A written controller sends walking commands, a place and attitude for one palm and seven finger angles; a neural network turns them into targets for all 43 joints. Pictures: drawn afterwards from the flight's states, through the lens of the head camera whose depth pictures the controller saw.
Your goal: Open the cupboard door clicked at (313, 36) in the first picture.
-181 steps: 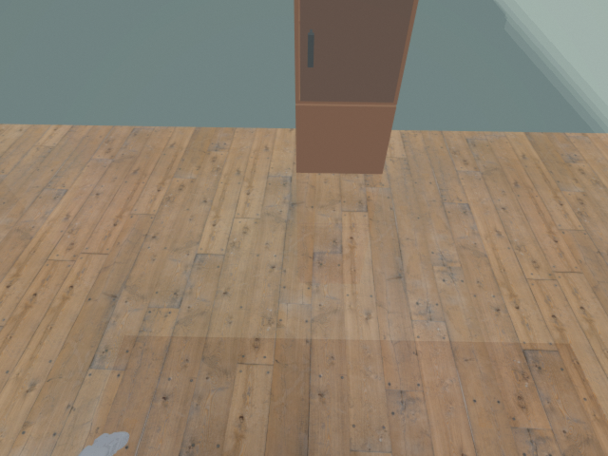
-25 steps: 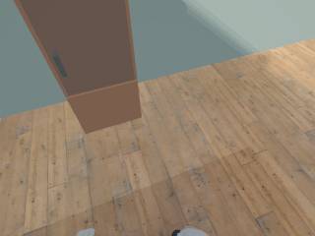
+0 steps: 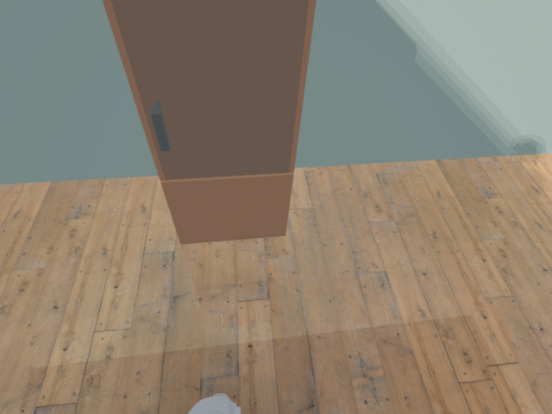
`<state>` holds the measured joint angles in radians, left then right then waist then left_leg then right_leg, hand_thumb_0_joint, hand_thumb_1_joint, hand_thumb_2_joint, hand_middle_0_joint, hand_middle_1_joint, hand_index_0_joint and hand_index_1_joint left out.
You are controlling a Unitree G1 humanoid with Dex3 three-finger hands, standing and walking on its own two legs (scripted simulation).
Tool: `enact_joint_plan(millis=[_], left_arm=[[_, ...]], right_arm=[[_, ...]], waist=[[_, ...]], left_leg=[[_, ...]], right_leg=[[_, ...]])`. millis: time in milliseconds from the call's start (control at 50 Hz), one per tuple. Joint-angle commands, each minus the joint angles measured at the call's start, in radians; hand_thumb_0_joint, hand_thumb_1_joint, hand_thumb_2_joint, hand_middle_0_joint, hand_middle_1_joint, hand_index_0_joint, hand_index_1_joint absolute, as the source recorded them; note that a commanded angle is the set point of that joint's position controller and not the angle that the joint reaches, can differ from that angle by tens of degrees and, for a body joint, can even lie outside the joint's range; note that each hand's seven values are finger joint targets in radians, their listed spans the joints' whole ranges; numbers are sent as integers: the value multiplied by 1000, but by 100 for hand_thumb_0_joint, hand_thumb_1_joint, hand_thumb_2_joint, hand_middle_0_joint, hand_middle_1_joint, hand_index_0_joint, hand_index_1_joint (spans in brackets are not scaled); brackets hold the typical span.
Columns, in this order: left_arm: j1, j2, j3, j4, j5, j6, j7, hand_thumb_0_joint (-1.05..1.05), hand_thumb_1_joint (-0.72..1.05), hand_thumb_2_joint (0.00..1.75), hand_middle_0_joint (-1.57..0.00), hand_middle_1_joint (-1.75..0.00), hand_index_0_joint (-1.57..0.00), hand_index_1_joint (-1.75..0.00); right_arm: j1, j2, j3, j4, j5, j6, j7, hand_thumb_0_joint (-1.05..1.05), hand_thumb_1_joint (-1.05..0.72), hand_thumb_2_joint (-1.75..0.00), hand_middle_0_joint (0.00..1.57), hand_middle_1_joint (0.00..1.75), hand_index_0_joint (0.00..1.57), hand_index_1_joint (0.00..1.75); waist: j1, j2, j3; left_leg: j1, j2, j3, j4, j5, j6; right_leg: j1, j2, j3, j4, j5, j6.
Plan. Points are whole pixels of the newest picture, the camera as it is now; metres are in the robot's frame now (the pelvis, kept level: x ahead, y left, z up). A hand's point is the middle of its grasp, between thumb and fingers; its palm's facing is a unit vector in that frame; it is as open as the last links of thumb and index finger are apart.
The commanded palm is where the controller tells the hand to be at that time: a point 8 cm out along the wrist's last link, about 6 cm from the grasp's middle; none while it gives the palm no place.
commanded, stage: turn to face it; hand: left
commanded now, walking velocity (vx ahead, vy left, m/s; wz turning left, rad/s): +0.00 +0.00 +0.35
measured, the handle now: (161, 125) +0.78 +0.37 -0.10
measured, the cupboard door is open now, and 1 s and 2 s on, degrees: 0 0 0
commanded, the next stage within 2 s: take the last steps up to it in 0.42 s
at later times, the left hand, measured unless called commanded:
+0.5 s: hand out of the picture +0.10 +0.18 -0.15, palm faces +0.16 -0.95 -0.28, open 7.4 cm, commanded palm none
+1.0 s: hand out of the picture -0.08 +0.16 -0.17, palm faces +0.36 -0.92 -0.18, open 7.4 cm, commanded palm none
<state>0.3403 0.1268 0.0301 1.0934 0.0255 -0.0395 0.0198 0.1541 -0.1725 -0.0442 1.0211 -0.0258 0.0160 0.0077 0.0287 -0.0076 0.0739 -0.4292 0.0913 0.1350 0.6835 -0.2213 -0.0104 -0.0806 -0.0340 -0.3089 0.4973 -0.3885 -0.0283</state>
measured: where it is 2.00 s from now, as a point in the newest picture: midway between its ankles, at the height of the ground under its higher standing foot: (248, 379)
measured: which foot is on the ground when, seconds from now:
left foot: up 0.00-0.00, down 0.02-0.48, up 0.50-0.94, down 0.96-1.00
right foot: down 0.00-0.02, up 0.04-0.44, down 0.46-0.98, up 1.00-1.00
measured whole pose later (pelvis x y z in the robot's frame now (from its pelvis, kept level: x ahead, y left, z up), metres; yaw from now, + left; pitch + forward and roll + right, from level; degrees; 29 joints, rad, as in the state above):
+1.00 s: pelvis +0.07 +0.02 +0.00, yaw +14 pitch +0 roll +0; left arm 0.46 0.17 0.05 1.14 0.03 0.00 0.00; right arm 0.18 -0.19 -0.05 1.01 -0.03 -0.02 0.01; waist 0.07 -0.03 0.03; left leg -0.24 0.05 0.12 0.53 -0.29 0.01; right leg -0.20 -0.14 -0.15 0.60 -0.40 0.03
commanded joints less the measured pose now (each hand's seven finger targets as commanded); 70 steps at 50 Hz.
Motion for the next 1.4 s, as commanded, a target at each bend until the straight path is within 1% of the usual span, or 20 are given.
enact_joint_plan(millis=[0,20,40,120,320,400,420,460,480,580,740,840,900,920,940,960,1020,1100,1320,1380], left_arm=[[59,144,36,-80,-27,2,12,0,90,90,-20,-30,-20,-30],[41,114,21,-110,-28,5,12,0,90,90,-20,-30,-20,-30],[9,140,27,-117,-20,18,20,0,90,90,-20,-30,-20,-30],[-32,104,37,-103,-9,42,8,0,90,90,-20,-30,-20,-30],[-91,109,40,-157,-6,71,8,0,90,90,-20,-30,-20,-30],[-16,124,40,-145,-11,53,12,0,90,90,-20,-30,-20,-30],[5,153,43,-144,-5,43,16,0,90,90,-20,-30,-20,-30],[-22,306,62,-178,6,31,21,0,90,90,-20,-30,-20,-30],[-46,294,57,-192,4,34,21,0,90,90,-20,-30,-20,-30],[-78,197,41,-179,-5,12,11,0,90,90,-20,-30,-20,-30],[92,203,46,-91,7,-15,3,0,90,90,-20,-30,-20,-30],[102,219,48,-46,12,-11,-5,0,90,90,-20,-30,-20,-30],[62,209,48,-30,-1,-1,-7,0,90,90,-20,-30,-20,-30],[48,178,40,-31,-5,3,-11,0,90,90,-20,-30,-20,-30],[40,121,28,-49,-10,6,-18,0,90,90,-20,-30,-20,-30],[-21,95,19,-89,-1,8,-19,0,90,90,-20,-30,-20,-30],[-75,105,30,-69,9,11,-24,0,90,90,-20,-30,-20,-30],[-5,80,28,-32,4,17,-34,0,90,90,-20,-30,-20,-30],[-234,78,29,-149,-7,17,-39,0,90,90,-20,-30,-20,-30],[-37,115,41,-96,0,0,-33,0,90,90,-20,-30,-20,-30]], right_arm=[[251,-185,-36,-27,-9,-35,-14,0,-90,-90,20,30,20,30],[287,-245,-40,-12,8,-30,-23,0,-90,-90,20,30,20,30],[247,-231,-37,-11,15,-24,-26,0,-90,-90,20,30,20,30],[65,-154,-22,-65,9,-33,-38,0,-90,-90,20,30,20,30],[44,-180,-45,-84,-3,-6,-22,0,-90,-90,20,30,20,30],[17,-180,-50,-93,4,1,-18,0,-90,-90,20,30,20,30],[25,-150,-48,-95,11,1,-13,0,-90,-90,20,30,20,30],[21,-82,-38,-143,16,11,-9,0,-90,-90,20,30,20,30],[17,-102,-47,-140,12,21,-9,0,-90,-90,20,30,20,30],[90,-93,-44,-63,-3,23,8,0,-90,-90,20,30,20,30],[-19,-81,-31,-87,-3,0,22,0,-90,-90,20,30,20,30],[-19,-54,-15,-84,6,-19,25,0,-90,-90,20,30,20,30],[108,-60,-10,-32,8,-38,14,0,-90,-90,20,30,20,30],[195,-104,-19,-3,10,-47,3,0,-90,-90,20,30,20,30],[287,-192,-41,22,2,-54,-7,0,-90,-90,20,30,20,30],[354,-254,-54,29,4,-46,-15,0,-90,-90,20,30,20,30],[251,-144,-19,24,2,-57,-30,0,-90,-90,20,30,20,30],[230,-91,-8,23,9,-89,-38,0,-90,-90,20,30,20,30],[303,-107,-15,84,-3,-89,-42,0,-90,-90,20,30,20,30],[287,-121,-16,90,5,-84,-39,0,-90,-90,20,30,20,30]], waist=[[-106,214,-242],[-109,331,-282],[-93,187,-268],[-35,95,-128],[-44,165,-79],[3,133,-110],[10,46,-118],[10,-309,-80],[4,-194,-88],[-28,-136,-15],[41,-132,-5],[39,-182,-22],[-27,-117,-50],[-65,-5,-87],[-109,238,-110],[-134,324,-64],[-92,191,68],[-31,99,29],[-52,103,102],[41,43,-12]], left_leg=[[496,209,-285,-194,729,145],[536,374,-458,-236,1051,280],[481,360,-391,-266,825,291],[271,218,-265,-330,529,194],[170,163,-309,-404,96,181],[110,121,-299,-299,115,129],[65,61,-250,-218,66,80],[-97,-96,-114,146,-332,-16],[-59,-84,-164,278,-338,-10],[-142,-39,-142,441,-105,-33],[-172,4,-96,201,-121,-35],[-4,-28,-40,-14,-168,-7],[307,-67,29,-257,-45,-3],[459,-28,-20,-308,-63,4],[571,172,-301,-387,-184,68],[556,306,-467,-502,-267,145],[383,252,-352,-521,-134,155],[392,179,-175,-496,284,155],[403,193,-108,-433,450,171],[342,146,-55,-173,610,125]], right_leg=[[-254,-117,57,430,356,72],[-372,-27,152,662,-291,90],[-382,-52,249,710,-288,73],[-394,-83,275,648,-84,98],[-293,-38,244,316,-47,98],[-98,-16,231,6,135,90],[-27,-60,274,-120,195,82],[-71,-434,605,-251,378,-85],[-152,-432,556,-242,354,-133],[-95,-272,383,-269,146,-50],[44,-324,427,-333,2,-97],[-12,-309,374,-310,32,-99],[-177,-231,271,-197,-10,-46],[-264,-185,216,-78,-16,-10],[-439,-88,127,163,-79,39],[-573,-39,144,380,-190,49],[-605,-109,259,586,-35,23],[-549,-99,251,605,117,49],[-450,-57,212,188,157,2],[-128,17,167,62,232,-24]])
